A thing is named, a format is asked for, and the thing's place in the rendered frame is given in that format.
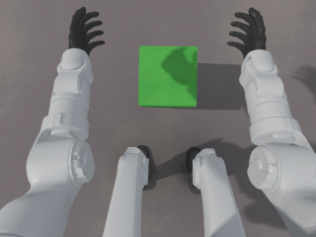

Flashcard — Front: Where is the robot right shin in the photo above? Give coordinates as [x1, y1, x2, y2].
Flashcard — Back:
[192, 148, 226, 188]

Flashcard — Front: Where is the left robot forearm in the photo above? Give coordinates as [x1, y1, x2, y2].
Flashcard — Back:
[26, 48, 94, 181]

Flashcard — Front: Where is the right robot forearm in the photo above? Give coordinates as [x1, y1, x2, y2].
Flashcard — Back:
[239, 49, 316, 154]

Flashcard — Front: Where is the robot right thigh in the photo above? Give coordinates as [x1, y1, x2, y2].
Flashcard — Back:
[193, 154, 246, 237]

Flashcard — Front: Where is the robot right upper arm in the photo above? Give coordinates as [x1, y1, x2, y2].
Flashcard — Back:
[247, 143, 316, 237]

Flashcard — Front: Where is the right robot hand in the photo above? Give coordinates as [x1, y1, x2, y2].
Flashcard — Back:
[227, 7, 267, 59]

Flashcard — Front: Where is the left robot hand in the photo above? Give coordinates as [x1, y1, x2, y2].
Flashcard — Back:
[68, 7, 105, 56]

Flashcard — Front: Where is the carton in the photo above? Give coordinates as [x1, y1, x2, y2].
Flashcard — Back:
[138, 45, 198, 108]

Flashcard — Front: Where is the robot left upper arm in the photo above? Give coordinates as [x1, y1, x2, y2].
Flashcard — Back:
[0, 138, 95, 237]

